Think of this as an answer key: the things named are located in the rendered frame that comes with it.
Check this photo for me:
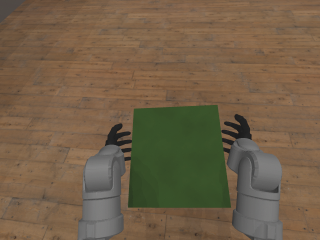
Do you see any carton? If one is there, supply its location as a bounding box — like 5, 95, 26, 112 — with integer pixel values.
128, 105, 231, 208

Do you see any robot right forearm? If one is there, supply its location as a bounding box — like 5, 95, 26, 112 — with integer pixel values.
226, 138, 283, 240

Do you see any robot right hand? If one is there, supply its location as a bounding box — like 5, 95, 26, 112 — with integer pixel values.
221, 114, 252, 153

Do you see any robot left forearm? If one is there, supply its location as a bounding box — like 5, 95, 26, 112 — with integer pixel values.
77, 144, 126, 240

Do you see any robot left hand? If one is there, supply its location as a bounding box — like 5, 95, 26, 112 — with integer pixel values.
105, 123, 132, 161

